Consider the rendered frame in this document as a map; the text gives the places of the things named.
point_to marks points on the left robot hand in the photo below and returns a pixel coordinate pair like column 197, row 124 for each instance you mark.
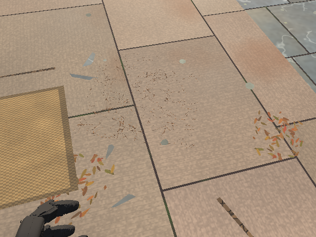
column 33, row 224

